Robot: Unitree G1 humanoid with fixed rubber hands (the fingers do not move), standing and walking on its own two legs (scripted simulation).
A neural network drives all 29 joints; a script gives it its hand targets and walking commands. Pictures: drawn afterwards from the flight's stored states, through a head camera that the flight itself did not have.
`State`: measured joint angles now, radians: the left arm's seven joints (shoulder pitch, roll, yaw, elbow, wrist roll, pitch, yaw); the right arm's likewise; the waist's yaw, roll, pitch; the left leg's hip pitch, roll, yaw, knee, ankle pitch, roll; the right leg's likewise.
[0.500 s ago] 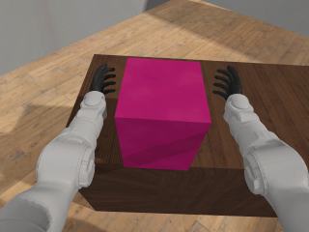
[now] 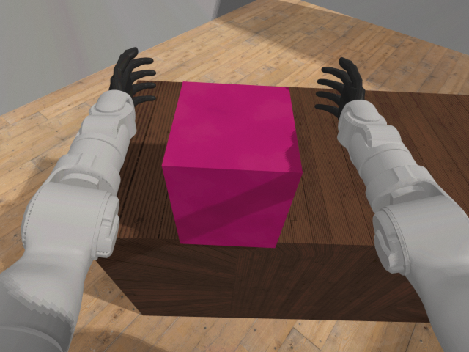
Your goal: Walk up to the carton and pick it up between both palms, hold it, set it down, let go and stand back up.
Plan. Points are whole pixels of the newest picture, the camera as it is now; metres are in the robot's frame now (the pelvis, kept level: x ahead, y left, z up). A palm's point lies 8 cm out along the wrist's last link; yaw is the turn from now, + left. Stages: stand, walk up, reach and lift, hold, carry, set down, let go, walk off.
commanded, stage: set down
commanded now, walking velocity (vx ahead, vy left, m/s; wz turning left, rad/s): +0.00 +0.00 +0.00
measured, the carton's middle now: (231, 169) +0.44 +0.03 +0.04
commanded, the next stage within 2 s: none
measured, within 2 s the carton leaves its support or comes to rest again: neither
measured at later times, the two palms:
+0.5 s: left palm (114, 100) +0.44 +0.21 +0.20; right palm (366, 110) +0.44 -0.18 +0.20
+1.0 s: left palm (108, 159) +0.38 +0.22 +0.13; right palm (349, 169) +0.37 -0.16 +0.13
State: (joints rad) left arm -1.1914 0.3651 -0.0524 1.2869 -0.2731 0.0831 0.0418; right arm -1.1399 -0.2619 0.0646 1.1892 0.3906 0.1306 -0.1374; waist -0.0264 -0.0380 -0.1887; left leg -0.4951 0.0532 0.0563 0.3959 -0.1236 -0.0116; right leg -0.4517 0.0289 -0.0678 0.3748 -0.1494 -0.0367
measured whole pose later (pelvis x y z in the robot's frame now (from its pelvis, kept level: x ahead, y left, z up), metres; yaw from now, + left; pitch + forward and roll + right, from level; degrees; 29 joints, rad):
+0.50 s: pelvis +0.01 +0.00 +0.01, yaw -1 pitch +3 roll -1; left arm -0.96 0.37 0.05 0.86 -0.18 0.37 0.01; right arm -0.98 -0.31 0.09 0.96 0.46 0.28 -0.14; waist -0.01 -0.04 -0.06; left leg -0.23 0.06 0.07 0.33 -0.13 -0.01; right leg -0.18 0.04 -0.05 0.27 -0.13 -0.03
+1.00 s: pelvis +0.00 +0.01 +0.01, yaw +0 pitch -3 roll +0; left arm -0.58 0.26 0.13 0.48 -0.09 0.41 0.00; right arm -0.57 -0.17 -0.02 0.61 0.30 0.23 -0.17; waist 0.00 -0.05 0.01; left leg -0.15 0.04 0.07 0.34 -0.14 0.00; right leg -0.11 0.02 -0.05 0.31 -0.16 -0.02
